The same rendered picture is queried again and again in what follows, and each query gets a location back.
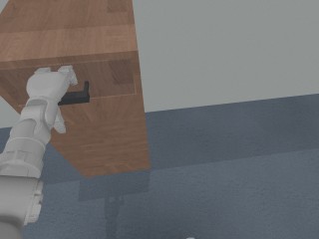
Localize handle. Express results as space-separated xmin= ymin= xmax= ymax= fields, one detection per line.
xmin=58 ymin=81 xmax=90 ymax=106

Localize left robot forearm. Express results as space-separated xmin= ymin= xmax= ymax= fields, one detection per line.
xmin=0 ymin=96 xmax=59 ymax=178

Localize cabinet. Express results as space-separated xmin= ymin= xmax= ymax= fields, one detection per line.
xmin=0 ymin=0 xmax=151 ymax=177

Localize drawer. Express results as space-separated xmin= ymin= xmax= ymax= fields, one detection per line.
xmin=0 ymin=57 xmax=136 ymax=106

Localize robot left hand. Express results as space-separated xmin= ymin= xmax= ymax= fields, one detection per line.
xmin=26 ymin=65 xmax=78 ymax=133

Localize left robot upper arm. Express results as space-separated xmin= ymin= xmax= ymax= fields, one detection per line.
xmin=0 ymin=175 xmax=44 ymax=239

